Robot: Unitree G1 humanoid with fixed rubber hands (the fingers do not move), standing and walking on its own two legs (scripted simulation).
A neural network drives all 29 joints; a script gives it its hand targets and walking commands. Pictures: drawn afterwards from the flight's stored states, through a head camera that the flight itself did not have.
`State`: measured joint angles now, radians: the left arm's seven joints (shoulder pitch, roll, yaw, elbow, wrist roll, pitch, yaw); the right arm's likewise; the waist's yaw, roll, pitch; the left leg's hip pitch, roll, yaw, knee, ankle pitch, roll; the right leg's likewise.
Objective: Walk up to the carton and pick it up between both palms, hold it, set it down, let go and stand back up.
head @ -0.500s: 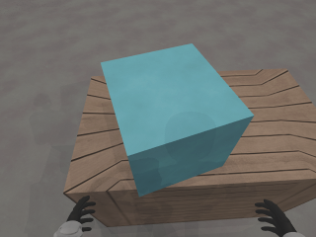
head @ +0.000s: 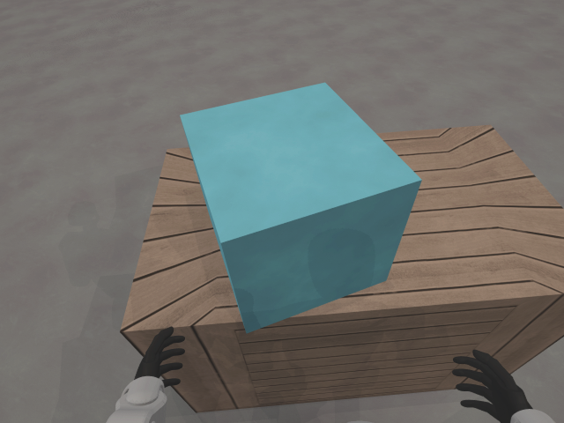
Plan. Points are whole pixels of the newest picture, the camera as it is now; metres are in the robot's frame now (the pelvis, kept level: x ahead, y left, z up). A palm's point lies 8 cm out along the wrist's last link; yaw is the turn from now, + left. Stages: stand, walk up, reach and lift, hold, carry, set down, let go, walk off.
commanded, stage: reach and lift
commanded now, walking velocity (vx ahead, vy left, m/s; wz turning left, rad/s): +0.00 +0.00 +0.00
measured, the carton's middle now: (287, 201) +0.50 +0.03 +0.01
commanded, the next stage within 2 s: none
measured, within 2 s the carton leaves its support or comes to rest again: neither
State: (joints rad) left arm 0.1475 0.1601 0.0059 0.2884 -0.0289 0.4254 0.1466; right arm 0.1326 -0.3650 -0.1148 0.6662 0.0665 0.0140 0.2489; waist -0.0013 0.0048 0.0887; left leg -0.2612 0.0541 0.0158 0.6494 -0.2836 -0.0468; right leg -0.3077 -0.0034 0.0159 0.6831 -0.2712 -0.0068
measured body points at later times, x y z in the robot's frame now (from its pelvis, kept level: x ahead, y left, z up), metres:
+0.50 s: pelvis +0.06 -0.01 +0.02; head +0.07 +0.00 +0.46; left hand +0.21 +0.22 -0.04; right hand +0.23 -0.31 -0.04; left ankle +0.05 +0.15 -0.72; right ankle +0.07 -0.11 -0.72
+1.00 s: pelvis +0.07 -0.01 +0.02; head +0.07 -0.01 +0.47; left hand +0.23 +0.20 +0.01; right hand +0.25 -0.34 +0.00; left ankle +0.05 +0.15 -0.72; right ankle +0.07 -0.11 -0.72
